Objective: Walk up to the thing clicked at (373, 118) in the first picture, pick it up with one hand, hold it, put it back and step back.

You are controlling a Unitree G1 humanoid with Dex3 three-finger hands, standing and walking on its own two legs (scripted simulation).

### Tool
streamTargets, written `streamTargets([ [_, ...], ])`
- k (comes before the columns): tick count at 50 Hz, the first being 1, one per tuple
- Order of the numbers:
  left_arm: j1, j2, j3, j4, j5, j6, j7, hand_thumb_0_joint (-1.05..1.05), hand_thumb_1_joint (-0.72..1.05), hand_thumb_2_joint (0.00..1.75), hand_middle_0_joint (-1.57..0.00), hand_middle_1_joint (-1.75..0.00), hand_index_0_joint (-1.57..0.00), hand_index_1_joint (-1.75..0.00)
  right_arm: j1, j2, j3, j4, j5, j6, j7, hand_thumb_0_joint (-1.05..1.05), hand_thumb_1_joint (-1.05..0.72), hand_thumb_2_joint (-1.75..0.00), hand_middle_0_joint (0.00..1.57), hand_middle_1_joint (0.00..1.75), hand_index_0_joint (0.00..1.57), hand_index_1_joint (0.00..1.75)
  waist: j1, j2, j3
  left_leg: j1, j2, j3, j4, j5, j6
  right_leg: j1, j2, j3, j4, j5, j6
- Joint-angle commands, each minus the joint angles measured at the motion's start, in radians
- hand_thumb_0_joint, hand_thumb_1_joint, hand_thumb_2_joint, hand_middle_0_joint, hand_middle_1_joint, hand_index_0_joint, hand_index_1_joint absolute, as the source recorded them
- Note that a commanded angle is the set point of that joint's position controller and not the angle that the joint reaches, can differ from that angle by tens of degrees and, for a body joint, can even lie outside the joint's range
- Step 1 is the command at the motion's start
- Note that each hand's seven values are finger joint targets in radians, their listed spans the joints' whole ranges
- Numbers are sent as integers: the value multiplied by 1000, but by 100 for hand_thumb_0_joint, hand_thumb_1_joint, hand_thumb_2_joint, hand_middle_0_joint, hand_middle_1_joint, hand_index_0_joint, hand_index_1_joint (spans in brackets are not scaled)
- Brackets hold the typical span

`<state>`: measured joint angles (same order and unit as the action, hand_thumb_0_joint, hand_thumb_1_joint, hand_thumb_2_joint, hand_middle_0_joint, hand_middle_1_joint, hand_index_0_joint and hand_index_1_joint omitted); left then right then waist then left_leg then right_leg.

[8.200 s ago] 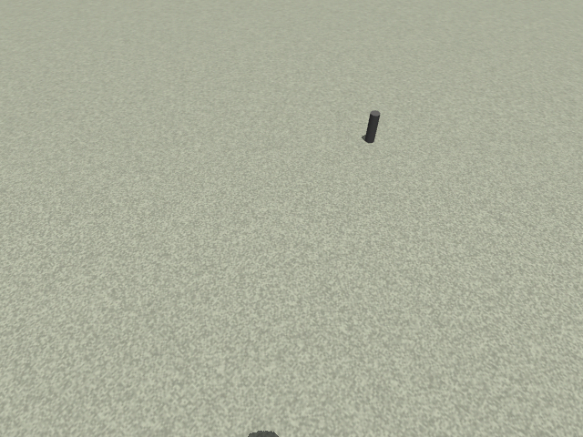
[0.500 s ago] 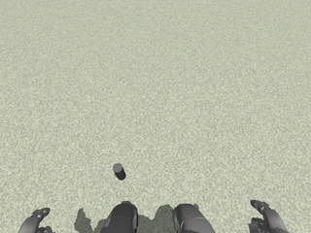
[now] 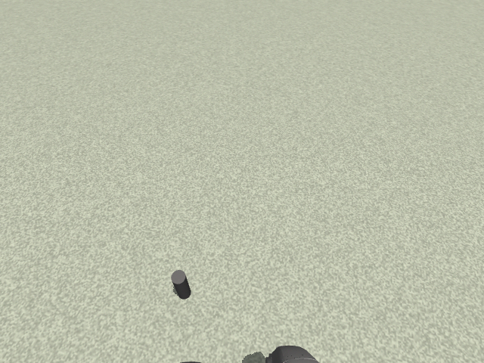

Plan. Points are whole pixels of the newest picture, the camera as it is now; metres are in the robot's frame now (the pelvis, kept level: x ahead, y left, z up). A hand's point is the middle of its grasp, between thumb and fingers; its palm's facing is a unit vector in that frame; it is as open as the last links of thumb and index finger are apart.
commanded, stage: walk up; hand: left
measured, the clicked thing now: (181, 285) +0.46 +0.22 -0.67
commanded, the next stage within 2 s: none
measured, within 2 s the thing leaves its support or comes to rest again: neither
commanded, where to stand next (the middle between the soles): +0.11 +0.01 m, yaw +1 degrees
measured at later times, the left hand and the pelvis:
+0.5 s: hand out of the picture +0.07 +0.28 -0.14, palm faces +0.05 -0.91 -0.42, open 7.4 cm; pelvis +0.00 +0.00 -0.01, yaw +3 degrees
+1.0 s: hand out of the picture +0.10 +0.25 -0.14, palm faces +0.03 -0.94 -0.34, open 7.4 cm; pelvis +0.02 +0.00 +0.02, yaw +2 degrees
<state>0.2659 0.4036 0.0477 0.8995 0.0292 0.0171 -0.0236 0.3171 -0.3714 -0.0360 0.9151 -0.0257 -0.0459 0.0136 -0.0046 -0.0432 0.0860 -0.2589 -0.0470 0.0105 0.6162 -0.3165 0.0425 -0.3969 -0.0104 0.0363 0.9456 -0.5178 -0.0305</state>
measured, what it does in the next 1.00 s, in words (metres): steps on the spot: right foot, then left foot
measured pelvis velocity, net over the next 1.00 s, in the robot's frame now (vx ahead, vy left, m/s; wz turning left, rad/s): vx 0.02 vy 0.00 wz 0.03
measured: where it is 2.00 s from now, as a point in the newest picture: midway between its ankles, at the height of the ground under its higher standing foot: outside the picture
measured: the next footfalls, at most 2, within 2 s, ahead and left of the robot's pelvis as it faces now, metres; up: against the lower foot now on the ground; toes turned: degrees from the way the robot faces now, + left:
right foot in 0.14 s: +0.11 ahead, -0.15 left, +0.00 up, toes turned +3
left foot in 0.44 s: +0.05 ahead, +0.13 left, +0.00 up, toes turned +3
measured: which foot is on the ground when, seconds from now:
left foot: down 0.00-0.16, up 0.18-0.42, down 0.44-1.00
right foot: up 0.00-0.12, down 0.14-1.00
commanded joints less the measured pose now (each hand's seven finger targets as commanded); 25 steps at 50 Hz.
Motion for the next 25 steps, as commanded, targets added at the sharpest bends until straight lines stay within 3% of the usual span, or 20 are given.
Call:
streamTargets([
  [1, -7, 191, 61, -68, -15, -53, 3, 0, 90, 90, -20, -30, -20, -30, -58, -285, -70, -90, 8, -37, -20, 0, -90, -90, 20, 30, 20, 30, 6, 187, -13, 8, 258, -317, -301, 25, 161, -62, -45, -4, -97, 89, 6],
  [3, -12, 169, 57, -49, -21, -61, 7, 0, 90, 90, -20, -30, -20, -30, -94, -261, -56, -101, 2, -16, -15, 0, -90, -90, 20, 30, 20, 30, 9, 212, -24, -118, 210, -220, -257, 85, 130, 112, -12, -49, -228, 150, 17],
  [5, 21, 160, 55, -17, -25, -68, 23, 0, 90, 90, -20, -30, -20, -30, -121, -248, -48, -106, 8, 15, -9, 0, -90, -90, 20, 30, 20, 30, 33, 202, -44, -185, 173, -161, -155, 101, 95, 255, 28, -92, -375, 290, 20],
  [6, 36, 162, 54, -9, -24, -74, 35, 0, 90, 90, -20, -30, -20, -30, -122, -213, -38, -104, 15, 29, -8, 0, -90, -90, 20, 30, 20, 30, 51, 177, -59, -195, 153, -139, -75, 124, 69, 299, 31, -78, -440, 322, 15],
  [7, 34, 201, 62, -8, -17, -82, 48, 0, 90, 90, -20, -30, -20, -30, -96, -181, -29, -103, 19, 39, -7, 0, -90, -90, 20, 30, 20, 30, 53, 100, -78, -240, 115, -119, 15, 70, 39, 349, -33, 12, -485, 334, 2],
  [8, 45, 280, 75, -14, -1, -94, 57, 0, 90, 90, -20, -30, -20, -30, -76, -148, -24, -111, 24, 46, -5, 0, -90, -90, 20, 30, 20, 30, 47, -78, -85, -312, 14, -101, 199, -64, -10, 325, -260, 360, -607, 273, -71],
  [9, -8, 356, 87, -17, -10, -88, 62, 0, 90, 90, -20, -30, -20, -30, -72, -202, -46, -99, 9, 63, -17, 0, -90, -90, 20, 30, 20, 30, 34, -117, -69, -236, 26, -133, 345, -276, -15, 138, -422, 509, -664, 179, -195],
  [10, -42, 341, 87, -33, -6, -87, 64, 0, 90, 90, -20, -30, -20, -30, -58, -238, -63, -77, 10, 73, -17, 0, -90, -90, 20, 30, 20, 30, 24, -67, -41, -216, 42, -184, 429, -269, -19, 101, -423, 518, -658, 135, -232],
  [11, -70, 309, 80, -42, -12, -86, 68, 0, 90, 90, -20, -30, -20, -30, -45, -244, -66, -65, 14, 73, -13, 0, -90, -90, 20, 30, 20, 30, 11, -26, -20, -226, 45, -199, 452, -218, -20, 91, -375, 421, -638, 148, -215],
  [13, -113, 285, 77, -43, -2, -84, 69, 0, 90, 90, -20, -30, -20, -30, 3, -224, -70, -32, 14, 74, -3, 0, -90, -90, 20, 30, 20, 30, -8, -96, -30, -196, 52, -152, 427, -153, -20, 63, -286, 277, -625, 55, -162],
  [15, -125, 277, 76, -42, 7, -79, 60, 0, 90, 90, -20, -30, -20, -30, 12, -216, -68, -15, 8, 72, 10, 0, -90, -90, 20, 30, 20, 30, -1, -153, -36, -153, 60, -92, 333, -151, -28, 35, -239, 213, -622, -37, -141],
  [17, -135, 271, 72, -40, 15, -72, 50, 0, 90, 90, -20, -30, -20, -30, -6, -200, -62, -1, 9, 64, 14, 0, -90, -90, 20, 30, 20, 30, 11, -185, -45, -99, 58, -19, 178, -193, -35, 28, -221, 183, -601, -53, -140],
  [19, -163, 259, 63, -36, 4, -58, 39, 0, 90, 90, -20, -30, -20, -30, 2, -191, -61, 27, 10, 53, 12, 0, -90, -90, 20, 30, 20, 30, -3, -158, -49, 20, 36, 34, 24, -100, -35, -42, -198, 143, -548, -44, -125],
  [20, -163, 236, 50, -35, -4, -51, 36, 0, 90, 90, -20, -30, -20, -30, 9, -191, -62, 37, 7, 44, 6, 0, -90, -90, 20, 30, 20, 30, -16, -114, -57, 71, 24, 36, -78, -40, -31, -54, -178, 124, -488, -23, -100],
  [21, -148, 200, 36, -30, -11, -48, 33, 0, 90, 90, -20, -30, -20, -30, -3, -210, -65, 38, -5, 34, -2, 0, -90, -90, 20, 30, 20, 30, -22, -46, -70, 104, 45, -21, -150, -21, -18, -77, -154, 97, -408, 30, -64],
  [22, -136, 148, 21, -33, -20, -44, 32, 0, 90, 90, -20, -30, -20, -30, -19, -255, -70, 27, -20, 22, -10, 0, -90, -90, 20, 30, 20, 30, -12, 98, -78, 91, 184, -264, -268, -143, 19, -119, -96, 60, -266, 63, -24],
  [23, -134, 143, 15, -19, -32, -39, 36, 0, 90, 90, -20, -30, -20, -30, -132, -332, -75, -9, -9, 16, -12, 0, -90, -90, 20, 30, 20, 30, 5, 215, -46, -46, 357, -499, -357, -304, 118, -104, -1, -28, -187, 4, 11],
  [24, -150, 209, 37, 11, -25, -42, 42, 0, 90, 90, -20, -30, -20, -30, -186, -335, -74, -16, 3, 17, -8, 0, -90, -90, 20, 30, 20, 30, 6, 159, 5, -201, 374, -474, -341, -285, 166, 29, -37, 15, -129, 4, 9],
  [25, -137, 196, 30, 19, -29, -47, 36, 0, 90, 90, -20, -30, -20, -30, -219, -280, -55, -18, 0, 12, -11, 0, -90, -90, 20, 30, 20, 30, 33, 94, 11, -166, 292, -337, -271, -127, 131, 56, -33, 21, -183, 53, 5],
])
